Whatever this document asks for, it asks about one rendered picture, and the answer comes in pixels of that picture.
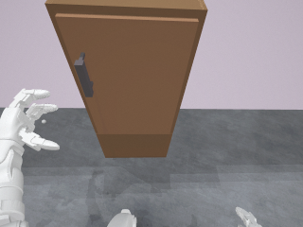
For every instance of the robot left hand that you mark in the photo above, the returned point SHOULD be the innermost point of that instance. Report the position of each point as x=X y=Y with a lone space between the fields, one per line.
x=13 y=120

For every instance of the cupboard door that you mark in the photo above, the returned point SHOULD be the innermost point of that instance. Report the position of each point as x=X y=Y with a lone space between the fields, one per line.
x=137 y=64

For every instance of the left robot thigh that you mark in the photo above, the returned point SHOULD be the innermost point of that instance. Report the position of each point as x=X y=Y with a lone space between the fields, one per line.
x=123 y=220

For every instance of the robot left shin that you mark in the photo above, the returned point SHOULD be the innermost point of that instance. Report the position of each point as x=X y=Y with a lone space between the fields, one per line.
x=125 y=211

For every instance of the robot left forearm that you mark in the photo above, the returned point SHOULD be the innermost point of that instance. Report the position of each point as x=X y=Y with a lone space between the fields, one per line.
x=11 y=182

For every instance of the handle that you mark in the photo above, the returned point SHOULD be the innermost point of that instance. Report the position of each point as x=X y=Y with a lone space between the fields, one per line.
x=86 y=84

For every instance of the robot right hand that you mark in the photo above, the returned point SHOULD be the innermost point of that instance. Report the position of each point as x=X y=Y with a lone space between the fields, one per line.
x=248 y=219

